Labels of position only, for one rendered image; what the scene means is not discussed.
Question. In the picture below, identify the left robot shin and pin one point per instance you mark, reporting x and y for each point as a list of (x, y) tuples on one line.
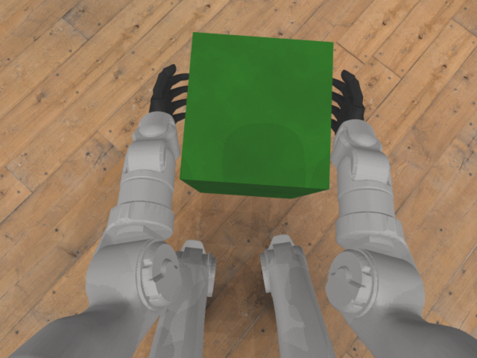
[(190, 243)]

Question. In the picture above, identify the left robot upper arm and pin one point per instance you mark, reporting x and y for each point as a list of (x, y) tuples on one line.
[(128, 285)]

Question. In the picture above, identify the robot left forearm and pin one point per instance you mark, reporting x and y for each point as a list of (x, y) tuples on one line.
[(143, 210)]

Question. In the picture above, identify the robot right forearm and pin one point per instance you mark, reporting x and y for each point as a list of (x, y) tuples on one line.
[(365, 195)]

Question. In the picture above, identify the right robot hand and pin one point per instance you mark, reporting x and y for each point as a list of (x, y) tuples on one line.
[(350, 102)]

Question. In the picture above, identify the robot left thigh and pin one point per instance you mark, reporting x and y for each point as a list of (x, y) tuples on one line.
[(179, 332)]

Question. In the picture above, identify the right robot upper arm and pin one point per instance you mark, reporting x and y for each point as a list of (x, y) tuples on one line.
[(382, 298)]

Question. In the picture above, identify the carton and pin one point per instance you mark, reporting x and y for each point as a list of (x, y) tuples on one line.
[(258, 116)]

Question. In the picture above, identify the left robot hand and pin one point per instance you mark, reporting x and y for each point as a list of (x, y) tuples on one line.
[(163, 94)]

